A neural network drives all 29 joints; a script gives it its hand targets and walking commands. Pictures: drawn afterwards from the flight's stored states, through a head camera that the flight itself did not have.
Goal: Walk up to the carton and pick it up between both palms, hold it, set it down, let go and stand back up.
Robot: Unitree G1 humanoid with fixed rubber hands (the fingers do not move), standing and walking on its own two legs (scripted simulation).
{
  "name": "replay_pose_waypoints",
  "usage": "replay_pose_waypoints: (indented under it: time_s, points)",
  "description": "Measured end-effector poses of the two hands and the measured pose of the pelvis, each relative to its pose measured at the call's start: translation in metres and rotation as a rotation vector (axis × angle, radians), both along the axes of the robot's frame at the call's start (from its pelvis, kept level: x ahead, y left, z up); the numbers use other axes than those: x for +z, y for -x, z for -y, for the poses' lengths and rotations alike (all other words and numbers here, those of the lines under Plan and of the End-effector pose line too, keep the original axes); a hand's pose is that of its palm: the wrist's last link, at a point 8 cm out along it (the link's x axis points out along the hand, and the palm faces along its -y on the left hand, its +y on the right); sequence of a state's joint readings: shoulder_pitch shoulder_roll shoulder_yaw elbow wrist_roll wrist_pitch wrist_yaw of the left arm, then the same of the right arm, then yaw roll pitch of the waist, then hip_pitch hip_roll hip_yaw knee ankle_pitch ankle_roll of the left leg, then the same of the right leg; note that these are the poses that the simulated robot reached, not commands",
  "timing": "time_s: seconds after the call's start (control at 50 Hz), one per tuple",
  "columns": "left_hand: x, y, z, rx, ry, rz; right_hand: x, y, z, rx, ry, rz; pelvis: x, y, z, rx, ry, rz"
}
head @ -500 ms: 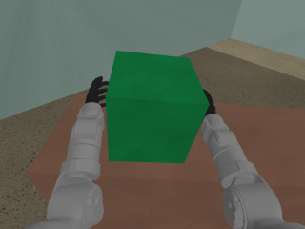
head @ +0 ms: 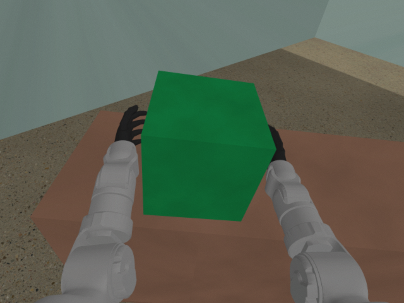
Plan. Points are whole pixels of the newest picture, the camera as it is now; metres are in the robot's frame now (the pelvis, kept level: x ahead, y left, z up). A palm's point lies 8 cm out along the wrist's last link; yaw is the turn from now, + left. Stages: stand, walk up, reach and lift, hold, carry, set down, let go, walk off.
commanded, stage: set down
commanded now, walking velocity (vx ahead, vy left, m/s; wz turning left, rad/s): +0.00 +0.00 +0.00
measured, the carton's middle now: (200, 146) +0.42 +0.03 +0.11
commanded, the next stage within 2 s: none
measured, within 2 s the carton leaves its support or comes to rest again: rests again in 1.60 s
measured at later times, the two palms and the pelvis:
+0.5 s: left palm (129, 150) +0.40 +0.18 +0.10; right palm (267, 168) +0.39 -0.13 +0.08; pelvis +0.01 +0.00 +0.00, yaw -1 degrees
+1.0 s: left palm (134, 157) +0.41 +0.18 +0.07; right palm (264, 176) +0.40 -0.14 +0.05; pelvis +0.01 -0.01 +0.00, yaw -2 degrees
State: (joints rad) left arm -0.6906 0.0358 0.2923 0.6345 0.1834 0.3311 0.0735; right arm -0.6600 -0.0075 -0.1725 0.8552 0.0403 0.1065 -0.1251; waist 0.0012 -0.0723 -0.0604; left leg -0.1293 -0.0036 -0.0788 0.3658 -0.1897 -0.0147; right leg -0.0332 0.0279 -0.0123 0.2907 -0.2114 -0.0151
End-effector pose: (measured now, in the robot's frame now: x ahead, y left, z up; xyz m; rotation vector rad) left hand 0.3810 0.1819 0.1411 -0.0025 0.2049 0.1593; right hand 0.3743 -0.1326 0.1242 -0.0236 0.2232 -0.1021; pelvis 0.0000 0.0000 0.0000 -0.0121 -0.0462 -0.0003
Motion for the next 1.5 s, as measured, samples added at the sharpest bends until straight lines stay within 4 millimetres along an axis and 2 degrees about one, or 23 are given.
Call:
replay_pose_waypoints:
  time_s: [0.22,0.56,0.72,1.22,1.5]
  points:
    - [-0.01,-0.012,0.0,-0.002,0.001,-0.01,-0.011,-0.011,0.0,-0.005,-0.002,-0.01,0.0,-0.005,0.001,-0.008,-0.001,-0.032]
    - [-0.045,-0.022,0.0,-0.006,0.009,-0.051,-0.047,-0.018,-0.001,-0.01,0.007,-0.049,0.0,-0.014,0.004,-0.01,0.001,-0.092]
    - [-0.054,-0.028,0.005,-0.016,0.006,-0.055,-0.058,-0.02,0.004,-0.019,0.012,-0.053,0.0,-0.015,0.005,-0.018,0.001,-0.128]
    - [-0.088,-0.032,0.002,-0.003,0.008,-0.085,-0.093,-0.027,0.002,-0.005,0.011,-0.082,-0.001,-0.014,0.005,-0.039,-0.003,-0.248]
    - [-0.099,-0.03,0.0,0.006,0.018,-0.068,-0.096,-0.03,0.0,0.0,0.005,-0.061,-0.003,-0.009,0.003,-0.044,-0.003,-0.298]
